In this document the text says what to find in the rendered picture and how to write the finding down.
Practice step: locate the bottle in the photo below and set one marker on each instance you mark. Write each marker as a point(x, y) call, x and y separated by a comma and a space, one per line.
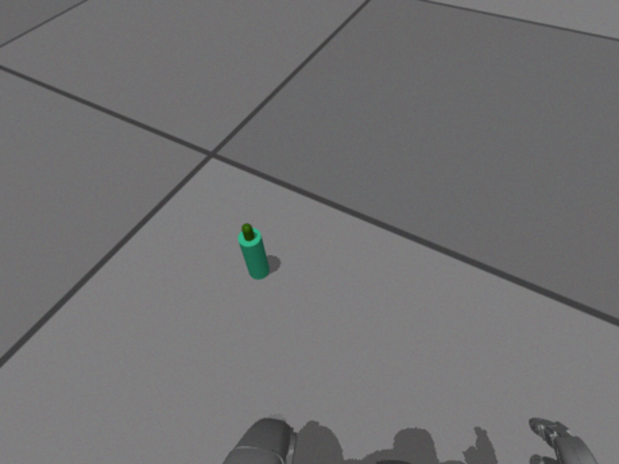
point(253, 250)

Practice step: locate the right robot hand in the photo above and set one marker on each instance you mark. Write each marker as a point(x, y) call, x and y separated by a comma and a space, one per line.
point(569, 449)

